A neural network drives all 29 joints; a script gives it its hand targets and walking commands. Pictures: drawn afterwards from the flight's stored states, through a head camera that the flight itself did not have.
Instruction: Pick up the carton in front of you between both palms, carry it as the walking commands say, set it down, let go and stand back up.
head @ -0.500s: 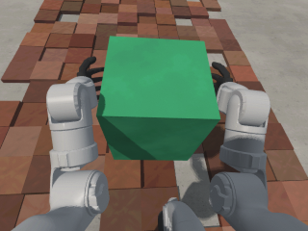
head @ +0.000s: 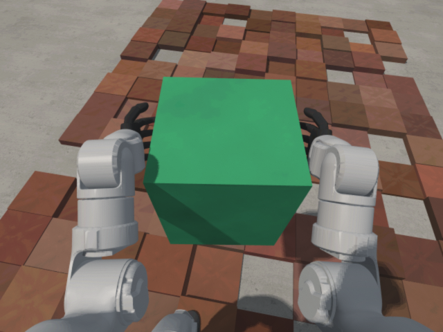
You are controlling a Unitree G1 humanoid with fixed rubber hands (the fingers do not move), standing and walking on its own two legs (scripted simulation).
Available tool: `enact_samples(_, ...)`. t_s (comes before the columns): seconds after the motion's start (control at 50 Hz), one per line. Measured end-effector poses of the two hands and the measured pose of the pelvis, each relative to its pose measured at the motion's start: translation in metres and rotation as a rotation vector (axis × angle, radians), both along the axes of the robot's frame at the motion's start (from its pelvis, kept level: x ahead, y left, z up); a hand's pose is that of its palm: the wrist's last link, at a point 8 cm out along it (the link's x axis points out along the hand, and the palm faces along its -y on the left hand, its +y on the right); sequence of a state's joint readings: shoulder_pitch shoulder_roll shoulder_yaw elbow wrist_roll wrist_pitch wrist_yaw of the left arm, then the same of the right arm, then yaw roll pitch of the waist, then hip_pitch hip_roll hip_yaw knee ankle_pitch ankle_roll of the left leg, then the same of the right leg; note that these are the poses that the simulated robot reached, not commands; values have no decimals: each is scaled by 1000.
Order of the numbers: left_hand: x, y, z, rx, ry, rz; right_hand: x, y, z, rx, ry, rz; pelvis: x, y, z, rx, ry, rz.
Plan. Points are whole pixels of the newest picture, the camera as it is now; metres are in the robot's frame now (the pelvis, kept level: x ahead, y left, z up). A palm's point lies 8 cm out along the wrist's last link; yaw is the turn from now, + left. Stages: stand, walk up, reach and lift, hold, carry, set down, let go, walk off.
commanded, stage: carry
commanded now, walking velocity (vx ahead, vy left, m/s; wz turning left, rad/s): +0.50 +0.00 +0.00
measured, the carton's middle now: (224, 170) +0.38 +0.03 +0.07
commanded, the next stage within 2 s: none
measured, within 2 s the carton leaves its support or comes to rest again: neither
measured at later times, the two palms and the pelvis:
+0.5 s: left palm (211, 62) +0.67 +0.09 +0.11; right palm (338, 74) +0.66 -0.21 +0.11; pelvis +0.31 -0.04 -0.04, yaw -2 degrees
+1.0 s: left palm (223, 17) +0.98 +0.08 +0.08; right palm (319, 30) +0.94 -0.21 +0.08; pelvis +0.61 -0.03 -0.01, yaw -3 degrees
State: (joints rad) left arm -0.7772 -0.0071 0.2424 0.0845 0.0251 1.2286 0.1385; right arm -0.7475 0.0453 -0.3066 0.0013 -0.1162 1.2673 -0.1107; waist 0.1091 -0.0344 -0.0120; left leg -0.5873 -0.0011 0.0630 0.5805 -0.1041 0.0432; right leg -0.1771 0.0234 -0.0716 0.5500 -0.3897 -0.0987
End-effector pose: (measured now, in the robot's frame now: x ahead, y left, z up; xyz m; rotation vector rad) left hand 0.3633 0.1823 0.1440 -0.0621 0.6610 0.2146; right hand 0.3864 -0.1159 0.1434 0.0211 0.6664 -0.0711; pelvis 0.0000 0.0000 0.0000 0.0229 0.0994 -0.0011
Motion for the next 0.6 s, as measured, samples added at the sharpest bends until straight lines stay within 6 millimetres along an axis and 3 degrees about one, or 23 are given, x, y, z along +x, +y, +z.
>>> enact_samples(0.06,46,-7,-11,-9,48,-62,26,-8,-11,-33,46,-48,38,11,4,10,0,-14)
enact_samples(0.14,96,-34,-21,4,125,-152,45,-33,-25,-46,126,-132,82,19,21,-12,10,-28)
enact_samples(0.22,143,-61,-19,5,113,-212,75,-57,-22,-37,114,-197,126,20,31,-26,20,-41)
enact_samples(0.28,177,-75,-14,3,70,-221,108,-72,-15,-33,72,-212,161,14,30,-20,18,-49)
enact_samples(0.36,225,-87,-7,15,-2,-199,167,-86,-7,-29,0,-185,216,-4,17,5,7,-54)
enact_samples(0.42,264,-95,-8,34,-50,-168,217,-94,-10,-33,-48,-140,262,-23,-9,32,-17,-42)
enact_samples(0.48,295,-96,-24,74,-42,-140,264,-97,-28,-29,-45,-85,298,-36,-34,11,-19,-36)
enact_samples(0.6,336,-86,-63,68,105,-84,324,-86,-66,-27,100,-23,352,-50,-36,9,-11,-32)
